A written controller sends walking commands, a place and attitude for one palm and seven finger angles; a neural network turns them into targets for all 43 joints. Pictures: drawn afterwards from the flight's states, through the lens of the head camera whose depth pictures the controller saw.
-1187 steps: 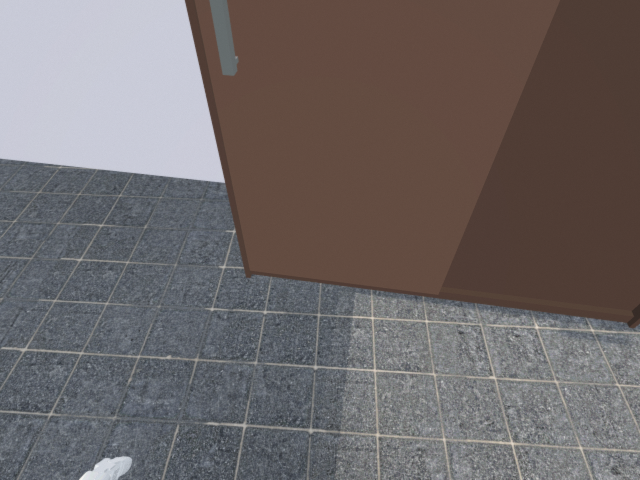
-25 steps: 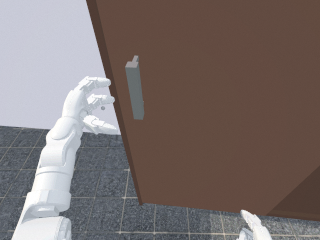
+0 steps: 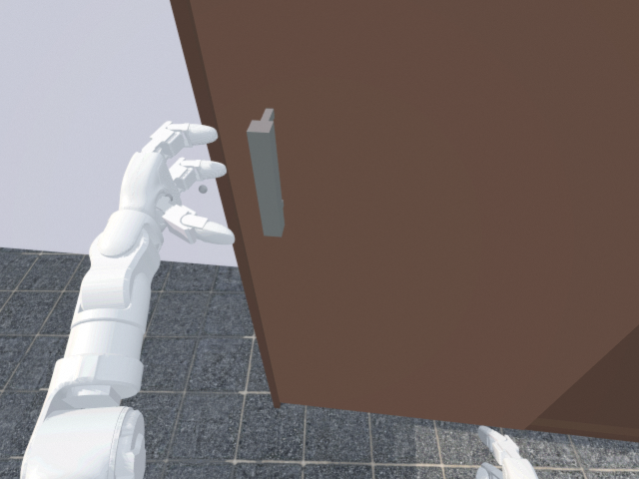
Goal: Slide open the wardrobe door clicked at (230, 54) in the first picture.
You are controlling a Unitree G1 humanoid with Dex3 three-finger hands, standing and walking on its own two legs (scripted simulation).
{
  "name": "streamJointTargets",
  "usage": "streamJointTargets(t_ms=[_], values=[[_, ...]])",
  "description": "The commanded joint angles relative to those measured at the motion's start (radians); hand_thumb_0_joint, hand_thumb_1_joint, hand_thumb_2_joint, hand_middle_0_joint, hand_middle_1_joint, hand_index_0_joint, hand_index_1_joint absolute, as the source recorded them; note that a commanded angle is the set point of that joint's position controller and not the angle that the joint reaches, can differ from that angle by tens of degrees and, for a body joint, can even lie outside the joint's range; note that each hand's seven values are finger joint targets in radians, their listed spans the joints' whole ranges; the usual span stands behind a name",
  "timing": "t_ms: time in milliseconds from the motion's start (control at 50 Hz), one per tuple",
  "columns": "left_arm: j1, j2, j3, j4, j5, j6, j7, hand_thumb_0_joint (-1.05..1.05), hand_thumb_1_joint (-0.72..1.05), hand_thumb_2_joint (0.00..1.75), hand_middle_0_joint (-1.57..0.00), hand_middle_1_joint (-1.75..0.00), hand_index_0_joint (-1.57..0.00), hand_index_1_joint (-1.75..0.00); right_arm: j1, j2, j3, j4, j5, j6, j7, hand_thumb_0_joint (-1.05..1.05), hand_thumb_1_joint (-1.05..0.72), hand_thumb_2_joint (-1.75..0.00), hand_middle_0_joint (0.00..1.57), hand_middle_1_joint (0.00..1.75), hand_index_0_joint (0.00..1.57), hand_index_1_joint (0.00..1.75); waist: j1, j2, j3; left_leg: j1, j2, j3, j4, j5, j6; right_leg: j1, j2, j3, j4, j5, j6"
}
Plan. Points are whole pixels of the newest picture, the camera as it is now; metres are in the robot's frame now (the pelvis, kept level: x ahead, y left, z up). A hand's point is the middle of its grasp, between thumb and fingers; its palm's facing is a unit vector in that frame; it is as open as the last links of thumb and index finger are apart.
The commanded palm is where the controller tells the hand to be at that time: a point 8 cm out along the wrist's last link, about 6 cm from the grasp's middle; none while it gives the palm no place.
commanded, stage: move the hooked fingers beside the handle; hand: left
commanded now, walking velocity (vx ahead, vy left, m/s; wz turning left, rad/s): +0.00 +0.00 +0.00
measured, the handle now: (271, 174) +0.46 +0.09 +0.16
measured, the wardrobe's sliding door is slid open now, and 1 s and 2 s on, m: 0.00 0.00 0.00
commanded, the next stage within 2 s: feel for the door with the fingertips in 0.94 s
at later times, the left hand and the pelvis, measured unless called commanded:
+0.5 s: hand (203, 206) +0.40 +0.17 +0.16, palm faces -0.05 -1.00 -0.01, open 14.0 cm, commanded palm +0.37 +0.22 +0.17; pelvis +0.00 +0.01 +0.00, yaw +0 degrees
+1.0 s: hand (208, 201) +0.39 +0.16 +0.17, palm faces -0.06 -1.00 -0.01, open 14.0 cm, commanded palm +0.37 +0.21 +0.17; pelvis +0.01 +0.01 +0.00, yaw +0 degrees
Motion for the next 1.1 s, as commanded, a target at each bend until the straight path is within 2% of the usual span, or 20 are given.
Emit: streamJointTargets(t_ms=[0,60,160,240,260,320,400,440,500,540,580,640,720,820,840,920,940,960,1040,1080], values=[[-0.274,0.168,0.04,-0.055,-0.016,0.044,-0.047,0.0,-0.5,0.3,-0.3,-1.2,-0.3,-1.2,-0.09,-0.142,-0.051,-0.147,0.015,-0.029,-0.005,0.0,-0.9,-0.9,0.2,0.3,0.2,0.3,0.012,-0.072,-0.168,-0.024,-0.027,-0.011,-0.055,0.172,0.033,0.089,0.01,0.007,-0.048,0.212,-0.013],[-0.347,0.153,0.013,-0.163,-0.03,0.037,-0.065,0.0,-0.5,0.3,-0.3,-1.2,-0.3,-1.2,-0.097,-0.143,-0.059,-0.172,0.016,-0.037,-0.002,0.0,-0.9,-0.9,0.2,0.3,0.2,0.3,-0.001,-0.053,-0.224,0.011,-0.029,-0.014,-0.039,0.187,0.036,0.082,0.009,0.007,-0.041,0.211,-0.013],[-0.538,0.199,0.026,-0.446,-0.04,-0.099,-0.026,0.0,-0.5,0.3,-0.3,-1.2,-0.3,-1.2,-0.103,-0.125,-0.061,-0.178,0.004,-0.078,-0.008,0.0,-0.9,-0.9,0.2,0.3,0.2,0.3,-0.01,0.008,-0.382,0.13,-0.028,-0.034,-0.017,0.274,0.036,0.118,0.02,0.015,-0.018,0.269,-0.016],[-0.457,0.26,0.088,-0.304,-0.017,-0.091,0.009,0.0,-0.5,0.3,-0.3,-1.2,-0.3,-1.2,-0.089,-0.132,-0.056,-0.131,0.0,-0.075,-0.013,0.0,-0.9,-0.9,0.2,0.3,0.2,0.3,-0.001,-0.035,-0.302,0.081,-0.026,-0.037,-0.035,0.232,0.034,0.112,0.021,0.006,-0.033,0.218,-0.014],[-0.445,0.211,0.052,-0.252,-0.012,-0.067,0.009,0.0,-0.5,0.3,-0.3,-1.2,-0.3,-1.2,-0.099,-0.127,-0.05,-0.128,0.002,-0.07,-0.014,0.0,-0.9,-0.9,0.2,0.3,0.2,0.3,-0.006,-0.013,-0.255,0.057,-0.026,-0.032,-0.044,0.213,0.033,0.096,0.017,0.006,-0.034,0.206,-0.014],[-0.349,0.182,0.041,-0.076,-0.003,0.021,-0.003,0.0,-0.5,0.3,-0.3,-1.2,-0.3,-1.2,-0.087,-0.137,-0.047,-0.117,0.008,-0.045,-0.01,0.0,-0.9,-0.9,0.2,0.3,0.2,0.3,0.002,-0.037,-0.165,-0.005,-0.026,-0.033,-0.059,0.166,0.027,0.061,0.015,-0.003,-0.046,0.16,-0.017],[-0.341,0.144,0.013,-0.122,-0.012,0.051,-0.036,0.0,-0.5,0.3,-0.3,-1.2,-0.3,-1.2,-0.094,-0.138,-0.054,-0.161,0.011,-0.031,-0.002,0.0,-0.9,-0.9,0.2,0.3,0.2,0.3,0.005,-0.048,-0.236,0.019,-0.026,-0.022,-0.038,0.226,0.03,0.083,0.011,-0.001,-0.028,0.232,-0.018],[-0.378,0.127,0.001,-0.232,-0.031,0.0,-0.04,0.0,-0.5,0.3,-0.3,-1.2,-0.3,-1.2,-0.098,-0.132,-0.06,-0.186,0.008,-0.044,0.001,0.0,-0.9,-0.9,0.2,0.3,0.2,0.3,0.007,-0.068,-0.304,0.068,-0.023,-0.026,-0.027,0.282,0.03,0.109,0.017,-0.001,-0.016,0.278,-0.02],[-0.454,0.192,0.054,-0.364,-0.038,-0.075,-0.029,0.0,-0.5,0.3,-0.3,-1.2,-0.3,-1.2,-0.097,-0.126,-0.059,-0.186,0.0,-0.063,-0.001,0.0,-0.9,-0.9,0.2,0.3,0.2,0.3,0.009,-0.064,-0.383,0.109,-0.024,-0.03,-0.014,0.325,0.032,0.147,0.02,0.01,-0.001,0.333,-0.019],[-0.459,0.246,0.083,-0.391,-0.028,-0.098,-0.012,0.0,-0.5,0.3,-0.3,-1.2,-0.3,-1.2,-0.101,-0.127,-0.058,-0.176,-0.001,-0.066,-0.004,0.0,-0.9,-0.9,0.2,0.3,0.2,0.3,0.01,-0.029,-0.361,0.116,-0.023,-0.029,-0.019,0.318,0.03,0.138,0.019,0.011,-0.009,0.314,-0.016],[-0.45,0.187,0.039,-0.342,-0.016,-0.083,-0.003,0.0,-0.5,0.3,-0.3,-1.2,-0.3,-1.2,-0.103,-0.118,-0.051,-0.158,0.0,-0.066,-0.006,0.0,-0.9,-0.9,0.2,0.3,0.2,0.3,-0.001,-0.005,-0.297,0.094,-0.022,-0.032,-0.029,0.288,0.029,0.111,0.019,0.006,-0.015,0.281,-0.018],[-0.399,0.182,0.031,-0.196,-0.004,-0.013,-0.003,0.0,-0.5,0.3,-0.3,-1.2,-0.3,-1.2,-0.097,-0.131,-0.053,-0.137,0.007,-0.048,-0.01,0.0,-0.9,-0.9,0.2,0.3,0.2,0.3,-0.011,-0.028,-0.193,0.047,-0.021,-0.034,-0.046,0.213,0.029,0.064,0.018,-0.002,-0.043,0.197,-0.015],[-0.397,0.118,-0.012,-0.181,-0.011,0.042,-0.024,0.0,-0.5,0.3,-0.3,-1.2,-0.3,-1.2,-0.095,-0.131,-0.053,-0.151,0.008,-0.039,-0.008,0.0,-0.9,-0.9,0.2,0.3,0.2,0.3,-0.006,-0.013,-0.241,0.05,-0.024,-0.037,-0.041,0.23,0.026,0.068,0.015,-0.005,-0.03,0.21,-0.021],[-0.411,0.175,0.045,-0.294,-0.033,-0.023,-0.027,0.0,-0.5,0.3,-0.3,-1.2,-0.3,-1.2,-0.096,-0.129,-0.058,-0.168,0.002,-0.05,-0.003,0.0,-0.9,-0.9,0.2,0.3,0.2,0.3,0.006,-0.077,-0.341,0.08,-0.025,-0.031,-0.017,0.308,0.029,0.13,0.018,0.001,-0.008,0.313,-0.019],[-0.399,0.202,0.056,-0.31,-0.031,-0.039,-0.02,0.0,-0.5,0.3,-0.3,-1.2,-0.3,-1.2,-0.1,-0.132,-0.06,-0.173,0.003,-0.05,-0.005,0.0,-0.9,-0.9,0.2,0.3,0.2,0.3,0.014,-0.066,-0.333,0.084,-0.024,-0.031,-0.023,0.313,0.027,0.134,0.018,0.0,-0.01,0.306,-0.017],[-0.451,0.164,0.02,-0.314,-0.009,-0.05,0.007,0.0,-0.5,0.3,-0.3,-1.2,-0.3,-1.2,-0.099,-0.122,-0.055,-0.155,0.002,-0.055,-0.005,0.0,-0.9,-0.9,0.2,0.3,0.2,0.3,-0.002,-0.004,-0.297,0.091,-0.021,-0.037,-0.029,0.292,0.023,0.096,0.02,-0.001,-0.014,0.266,-0.02],[-0.423,0.192,0.042,-0.287,-0.004,-0.042,0.014,0.0,-0.5,0.3,-0.3,-1.2,-0.3,-1.2,-0.095,-0.128,-0.057,-0.152,0.001,-0.051,-0.006,0.0,-0.9,-0.9,0.2,0.3,0.2,0.3,0.004,-0.025,-0.282,0.087,-0.019,-0.039,-0.033,0.295,0.024,0.102,0.02,-0.003,-0.019,0.263,-0.019],[-0.438,0.149,0.003,-0.303,-0.001,-0.034,0.012,0.0,-0.5,0.3,-0.3,-1.2,-0.3,-1.2,-0.103,-0.124,-0.055,-0.153,0.003,-0.05,-0.004,0.0,-0.9,-0.9,0.2,0.3,0.2,0.3,-0.001,0.013,-0.283,0.092,-0.021,-0.034,-0.034,0.297,0.023,0.099,0.017,0.0,-0.019,0.269,-0.02],[-0.335,0.132,0.011,-0.223,-0.008,0.018,0.0,0.0,-0.5,0.3,-0.3,-1.2,-0.3,-1.2,-0.099,-0.129,-0.057,-0.153,0.004,-0.036,0.0,0.0,-0.9,-0.9,0.2,0.3,0.2,0.3,0.012,-0.047,-0.261,0.064,-0.021,-0.03,-0.038,0.296,0.024,0.114,0.018,-0.008,-0.023,0.281,-0.02],[-0.384,0.103,-0.02,-0.243,-0.012,0.031,-0.006,0.0,-0.5,0.3,-0.3,-1.2,-0.3,-1.2,-0.105,-0.129,-0.056,-0.156,0.007,-0.034,-0.001,0.0,-0.9,-0.9,0.2,0.3,0.2,0.3,-0.004,-0.058,-0.254,0.059,-0.022,-0.03,-0.035,0.27,0.027,0.096,0.017,-0.007,-0.025,0.267,-0.017]])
